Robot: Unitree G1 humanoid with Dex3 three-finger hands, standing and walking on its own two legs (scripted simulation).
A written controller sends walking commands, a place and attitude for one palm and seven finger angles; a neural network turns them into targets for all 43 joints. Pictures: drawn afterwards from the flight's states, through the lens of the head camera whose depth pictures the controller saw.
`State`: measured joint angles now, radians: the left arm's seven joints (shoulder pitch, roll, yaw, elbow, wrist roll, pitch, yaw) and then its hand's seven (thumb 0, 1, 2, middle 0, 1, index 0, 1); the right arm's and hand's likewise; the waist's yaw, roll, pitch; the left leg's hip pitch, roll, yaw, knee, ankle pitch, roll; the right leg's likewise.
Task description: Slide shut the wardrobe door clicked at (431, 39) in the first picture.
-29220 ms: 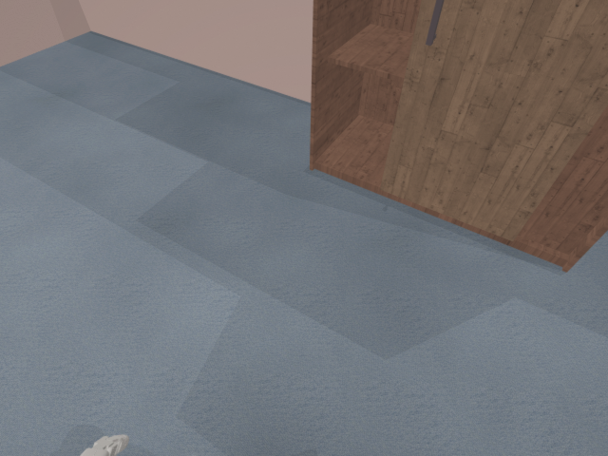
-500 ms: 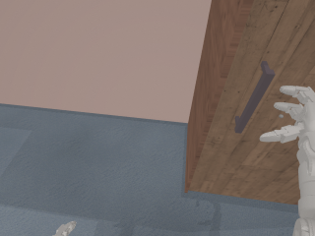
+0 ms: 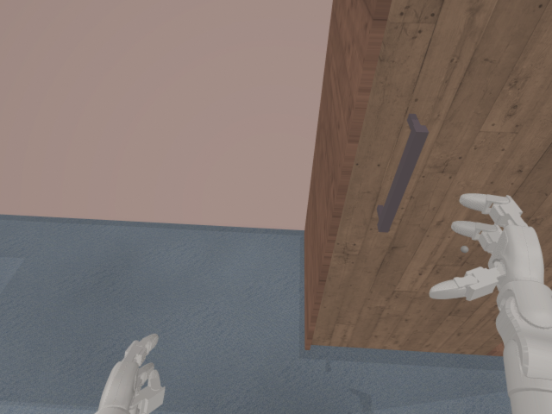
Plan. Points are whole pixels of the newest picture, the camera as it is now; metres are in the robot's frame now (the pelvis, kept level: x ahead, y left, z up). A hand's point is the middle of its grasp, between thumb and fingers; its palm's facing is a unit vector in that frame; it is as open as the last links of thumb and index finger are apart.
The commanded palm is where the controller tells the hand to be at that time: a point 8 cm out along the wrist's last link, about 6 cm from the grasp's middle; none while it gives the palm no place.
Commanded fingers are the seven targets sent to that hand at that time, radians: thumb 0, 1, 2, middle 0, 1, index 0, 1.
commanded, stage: slip the hand off the handle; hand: right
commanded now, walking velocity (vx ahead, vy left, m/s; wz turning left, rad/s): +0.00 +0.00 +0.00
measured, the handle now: (396, 178) +0.48 -0.19 +0.10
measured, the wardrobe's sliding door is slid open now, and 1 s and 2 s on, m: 0.00 0.00 0.00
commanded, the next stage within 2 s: draw the hand back to the body in 0.10 s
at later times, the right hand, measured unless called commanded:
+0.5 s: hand (479, 263) +0.28 -0.24 +0.13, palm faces +0.06 +1.00 -0.03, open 14.7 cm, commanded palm +0.23 -0.28 +0.14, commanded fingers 0.00 0.55 -0.20 0.25 1.15 0.25 1.15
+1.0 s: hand (511, 297) +0.23 -0.25 +0.14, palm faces +0.41 +0.87 -0.28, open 12.9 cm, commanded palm +0.19 -0.29 +0.17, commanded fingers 0.00 -0.17 -0.55 0.22 0.73 0.22 0.73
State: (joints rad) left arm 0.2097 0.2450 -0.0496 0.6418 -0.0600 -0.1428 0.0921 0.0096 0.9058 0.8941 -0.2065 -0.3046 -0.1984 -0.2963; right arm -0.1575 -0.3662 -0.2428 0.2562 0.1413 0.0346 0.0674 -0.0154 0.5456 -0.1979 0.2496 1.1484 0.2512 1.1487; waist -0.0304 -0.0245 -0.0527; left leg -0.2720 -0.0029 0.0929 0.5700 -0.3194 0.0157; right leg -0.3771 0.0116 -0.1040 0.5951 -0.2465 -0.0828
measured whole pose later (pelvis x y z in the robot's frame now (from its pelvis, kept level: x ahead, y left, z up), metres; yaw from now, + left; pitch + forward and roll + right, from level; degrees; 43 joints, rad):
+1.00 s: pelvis +0.01 +0.01 +0.01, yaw +1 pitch -3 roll +1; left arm 0.20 0.24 -0.04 0.65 -0.02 -0.16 0.07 0.01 0.90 0.89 -0.21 -0.30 -0.20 -0.30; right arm 0.31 -0.34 -0.29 -0.20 0.11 -0.06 -0.08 -0.01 0.16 -0.38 0.24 0.92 0.24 0.92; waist -0.07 -0.04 0.00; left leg -0.09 -0.02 0.08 0.42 -0.27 0.03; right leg -0.21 0.00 -0.11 0.48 -0.22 -0.07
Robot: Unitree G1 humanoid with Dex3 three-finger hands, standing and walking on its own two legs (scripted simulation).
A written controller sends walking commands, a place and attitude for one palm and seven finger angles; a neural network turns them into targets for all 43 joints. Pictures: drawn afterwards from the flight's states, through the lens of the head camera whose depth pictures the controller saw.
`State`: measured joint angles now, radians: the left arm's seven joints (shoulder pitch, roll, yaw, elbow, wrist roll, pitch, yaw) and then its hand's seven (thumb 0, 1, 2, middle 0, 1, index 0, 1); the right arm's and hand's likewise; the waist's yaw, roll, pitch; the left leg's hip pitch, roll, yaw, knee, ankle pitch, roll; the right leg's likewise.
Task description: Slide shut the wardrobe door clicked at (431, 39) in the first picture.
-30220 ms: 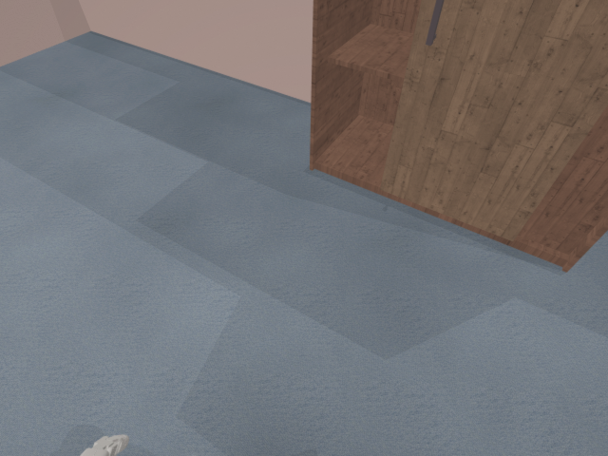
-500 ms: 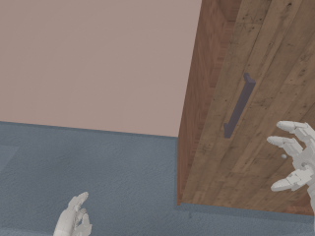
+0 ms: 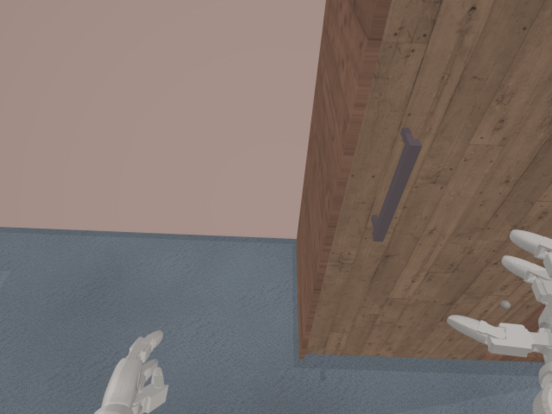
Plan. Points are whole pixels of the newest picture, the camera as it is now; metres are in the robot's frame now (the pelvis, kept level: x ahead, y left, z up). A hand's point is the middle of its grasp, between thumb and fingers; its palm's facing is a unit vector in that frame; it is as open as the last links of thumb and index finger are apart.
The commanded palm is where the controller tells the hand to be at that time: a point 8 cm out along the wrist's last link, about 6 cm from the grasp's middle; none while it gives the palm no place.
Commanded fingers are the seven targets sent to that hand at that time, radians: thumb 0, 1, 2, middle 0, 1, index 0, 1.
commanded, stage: draw the hand back to the body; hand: right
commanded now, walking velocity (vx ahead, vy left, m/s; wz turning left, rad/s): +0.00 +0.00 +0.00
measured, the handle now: (391, 189) +0.46 -0.21 +0.09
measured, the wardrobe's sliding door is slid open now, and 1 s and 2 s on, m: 0.00 0.00 0.00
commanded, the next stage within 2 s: step back with the hand held close in 0.80 s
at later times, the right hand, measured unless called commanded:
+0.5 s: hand (523, 303) +0.20 -0.27 +0.16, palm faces +0.42 +0.83 -0.37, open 8.1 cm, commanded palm +0.16 -0.30 +0.18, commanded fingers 0.00 -0.90 -0.90 0.20 0.30 0.20 0.30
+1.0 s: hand (524, 302) +0.20 -0.26 +0.16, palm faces +0.44 +0.82 -0.37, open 7.4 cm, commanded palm +0.15 -0.29 +0.18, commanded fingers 0.00 -0.90 -0.90 0.20 0.30 0.20 0.30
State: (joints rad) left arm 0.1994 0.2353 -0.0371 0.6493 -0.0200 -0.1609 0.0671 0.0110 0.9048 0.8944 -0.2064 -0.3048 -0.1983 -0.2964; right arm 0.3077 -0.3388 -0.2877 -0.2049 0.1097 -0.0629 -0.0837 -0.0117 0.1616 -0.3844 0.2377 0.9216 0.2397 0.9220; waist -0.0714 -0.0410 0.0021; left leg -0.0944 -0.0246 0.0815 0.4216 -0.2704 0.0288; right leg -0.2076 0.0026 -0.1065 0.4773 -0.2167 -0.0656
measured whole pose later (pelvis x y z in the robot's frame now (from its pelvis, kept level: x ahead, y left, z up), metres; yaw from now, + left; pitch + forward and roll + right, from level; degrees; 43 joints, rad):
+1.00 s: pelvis +0.01 +0.00 +0.00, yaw +1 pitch -4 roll +2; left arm 0.20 0.23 -0.02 0.63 -0.01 -0.08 0.05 0.01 0.91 0.89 -0.21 -0.30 -0.20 -0.30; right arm 0.44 -0.36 -0.35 -0.38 0.09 -0.11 -0.10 0.01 -0.89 -0.90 0.21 0.30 0.21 0.30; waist -0.07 -0.05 0.01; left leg -0.04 -0.05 0.06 0.34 -0.24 0.03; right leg -0.17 -0.02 -0.12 0.45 -0.21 -0.06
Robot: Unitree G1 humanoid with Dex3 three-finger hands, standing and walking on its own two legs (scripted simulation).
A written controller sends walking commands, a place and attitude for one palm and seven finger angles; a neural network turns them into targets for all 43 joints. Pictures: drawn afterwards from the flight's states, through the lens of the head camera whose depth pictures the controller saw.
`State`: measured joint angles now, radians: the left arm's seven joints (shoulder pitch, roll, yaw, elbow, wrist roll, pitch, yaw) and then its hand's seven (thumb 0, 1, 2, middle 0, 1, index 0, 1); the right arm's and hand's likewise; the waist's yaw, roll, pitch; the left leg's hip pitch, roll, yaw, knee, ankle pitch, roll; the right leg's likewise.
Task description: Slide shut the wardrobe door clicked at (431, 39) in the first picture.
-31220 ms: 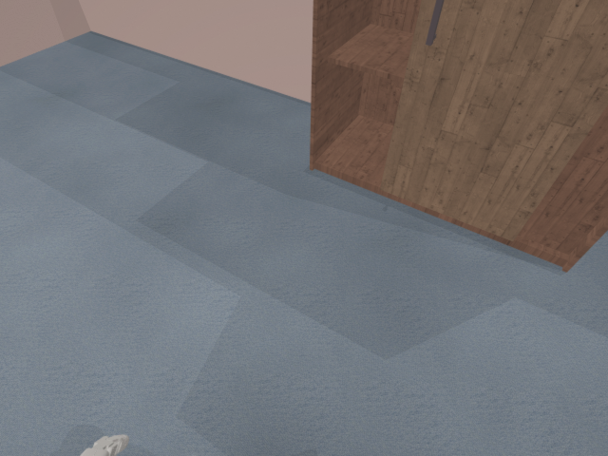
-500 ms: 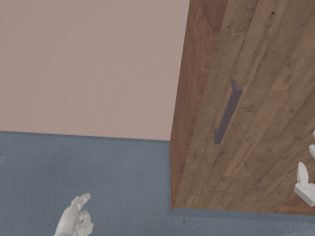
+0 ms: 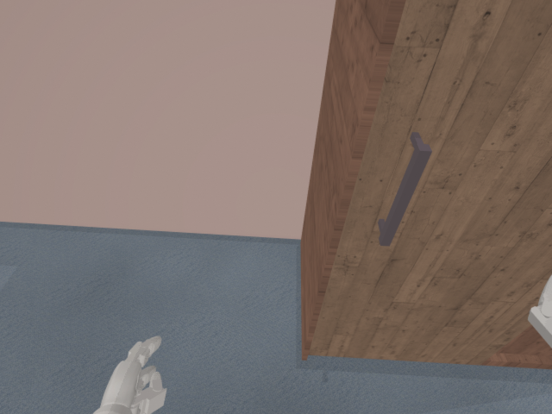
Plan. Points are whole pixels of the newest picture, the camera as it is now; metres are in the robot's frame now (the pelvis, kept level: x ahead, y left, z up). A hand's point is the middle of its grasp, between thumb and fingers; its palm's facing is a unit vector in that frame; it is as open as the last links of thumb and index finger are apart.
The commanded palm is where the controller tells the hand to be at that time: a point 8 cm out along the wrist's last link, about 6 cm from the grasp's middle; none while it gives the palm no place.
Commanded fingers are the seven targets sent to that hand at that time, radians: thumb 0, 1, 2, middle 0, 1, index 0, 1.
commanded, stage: step back with the hand held close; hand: right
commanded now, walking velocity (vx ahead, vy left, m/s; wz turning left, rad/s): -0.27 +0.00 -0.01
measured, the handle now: (399, 193) +0.45 -0.22 +0.09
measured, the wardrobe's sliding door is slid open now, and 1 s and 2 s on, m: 0.00 0.00 0.00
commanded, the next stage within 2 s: stop stepping back and stand still in 1.32 s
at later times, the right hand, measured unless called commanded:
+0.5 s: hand out of the picture +0.16 -0.31 +0.15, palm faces +0.40 +0.78 -0.47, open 7.4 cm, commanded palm +0.10 -0.34 +0.17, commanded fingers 0.00 -0.90 -0.90 0.20 0.30 0.20 0.30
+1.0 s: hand out of the picture +0.10 -0.33 +0.16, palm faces +0.41 +0.82 -0.40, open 7.4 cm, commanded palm +0.04 -0.37 +0.17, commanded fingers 0.00 -0.90 -0.90 0.20 0.30 0.20 0.30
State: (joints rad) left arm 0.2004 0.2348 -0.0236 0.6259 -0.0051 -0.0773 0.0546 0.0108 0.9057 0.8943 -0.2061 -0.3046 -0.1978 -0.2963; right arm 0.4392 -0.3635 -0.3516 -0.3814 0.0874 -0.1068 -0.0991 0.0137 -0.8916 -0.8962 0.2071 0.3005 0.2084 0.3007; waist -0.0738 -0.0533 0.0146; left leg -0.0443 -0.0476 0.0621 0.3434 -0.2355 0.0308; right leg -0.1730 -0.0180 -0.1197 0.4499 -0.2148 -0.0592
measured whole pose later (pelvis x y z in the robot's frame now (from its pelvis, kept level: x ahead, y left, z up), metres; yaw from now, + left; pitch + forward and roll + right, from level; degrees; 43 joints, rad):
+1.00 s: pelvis -0.11 -0.07 -0.02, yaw +0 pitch +0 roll +5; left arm 0.16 0.21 0.00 0.58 0.01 -0.09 0.05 0.01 0.90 0.89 -0.21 -0.30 -0.20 -0.30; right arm 0.48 -0.41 -0.40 -0.52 0.04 -0.26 -0.13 0.01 -0.89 -0.90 0.21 0.30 0.21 0.30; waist -0.04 -0.01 0.04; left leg -0.25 -0.06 -0.04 0.50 -0.26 -0.02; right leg -0.45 0.01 -0.15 0.50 -0.11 -0.07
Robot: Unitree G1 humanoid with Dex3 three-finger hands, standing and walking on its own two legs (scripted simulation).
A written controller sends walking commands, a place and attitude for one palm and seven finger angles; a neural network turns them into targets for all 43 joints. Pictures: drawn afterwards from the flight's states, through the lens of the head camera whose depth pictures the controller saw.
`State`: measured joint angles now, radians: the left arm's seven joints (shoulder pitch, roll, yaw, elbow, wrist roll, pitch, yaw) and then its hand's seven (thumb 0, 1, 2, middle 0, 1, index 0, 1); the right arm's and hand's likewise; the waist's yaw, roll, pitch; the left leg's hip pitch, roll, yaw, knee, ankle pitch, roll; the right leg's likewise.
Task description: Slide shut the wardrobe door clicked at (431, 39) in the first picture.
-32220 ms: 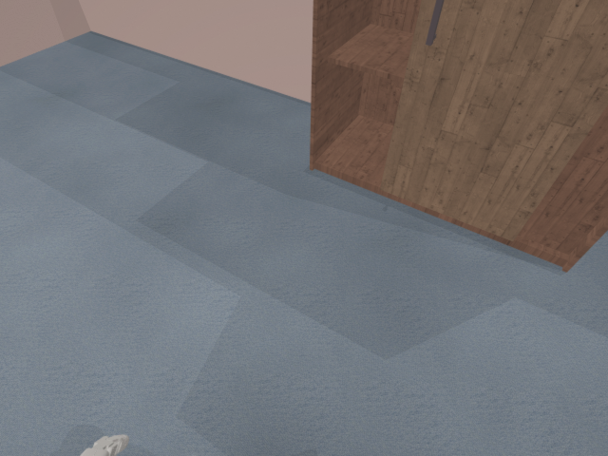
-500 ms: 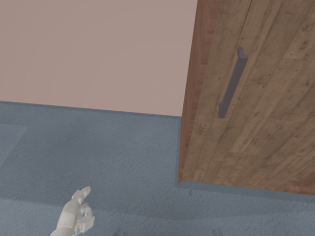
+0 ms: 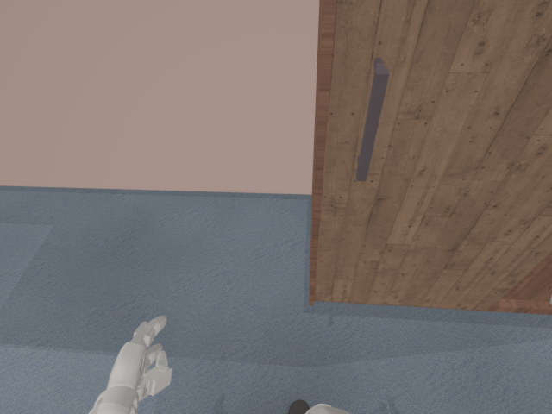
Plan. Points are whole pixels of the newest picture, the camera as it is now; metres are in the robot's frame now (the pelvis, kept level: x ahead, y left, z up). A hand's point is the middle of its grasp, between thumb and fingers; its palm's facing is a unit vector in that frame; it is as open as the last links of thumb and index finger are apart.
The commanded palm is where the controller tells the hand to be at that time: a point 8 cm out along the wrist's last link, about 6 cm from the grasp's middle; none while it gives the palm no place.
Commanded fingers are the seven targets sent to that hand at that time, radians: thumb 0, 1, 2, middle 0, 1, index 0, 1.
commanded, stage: step back with the hand held close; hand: right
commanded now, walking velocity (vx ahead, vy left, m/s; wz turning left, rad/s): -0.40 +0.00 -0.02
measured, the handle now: (369, 125) +0.56 -0.16 +0.10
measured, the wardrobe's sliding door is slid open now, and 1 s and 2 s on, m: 0.00 0.00 0.00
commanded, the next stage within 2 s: stop stepping back and stand still in 0.32 s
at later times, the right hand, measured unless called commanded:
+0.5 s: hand out of the picture +0.13 -0.32 +0.18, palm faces +0.29 +0.91 -0.31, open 7.4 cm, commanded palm +0.05 -0.37 +0.19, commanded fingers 0.00 -0.90 -0.90 0.20 0.30 0.20 0.30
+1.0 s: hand out of the picture -0.06 -0.44 +0.20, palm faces +0.32 +0.84 -0.45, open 7.4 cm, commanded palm -0.09 -0.49 +0.19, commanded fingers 0.00 -0.90 -0.90 0.20 0.30 0.20 0.30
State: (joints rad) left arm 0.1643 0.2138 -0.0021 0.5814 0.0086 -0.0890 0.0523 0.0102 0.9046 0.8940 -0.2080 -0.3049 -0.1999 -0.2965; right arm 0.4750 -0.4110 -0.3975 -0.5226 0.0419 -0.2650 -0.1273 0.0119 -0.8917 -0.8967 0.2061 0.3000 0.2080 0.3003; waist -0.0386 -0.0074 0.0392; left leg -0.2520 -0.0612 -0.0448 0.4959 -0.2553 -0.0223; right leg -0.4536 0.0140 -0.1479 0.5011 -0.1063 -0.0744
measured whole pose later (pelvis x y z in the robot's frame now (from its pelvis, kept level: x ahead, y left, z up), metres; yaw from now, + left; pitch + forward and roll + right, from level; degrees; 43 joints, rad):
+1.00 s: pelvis -0.26 -0.20 +0.00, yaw +6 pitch +0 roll +1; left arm 0.30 0.11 -0.03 0.61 0.01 -0.06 0.02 0.01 0.90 0.89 -0.21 -0.31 -0.20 -0.30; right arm 0.57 -0.54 -0.45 -0.71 0.05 -0.15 -0.11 0.01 -0.89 -0.90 0.21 0.30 0.21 0.30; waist -0.03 0.11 -0.06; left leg -0.14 -0.05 0.10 0.45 -0.41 0.17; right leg -0.59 -0.01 -0.05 0.94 -0.42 0.04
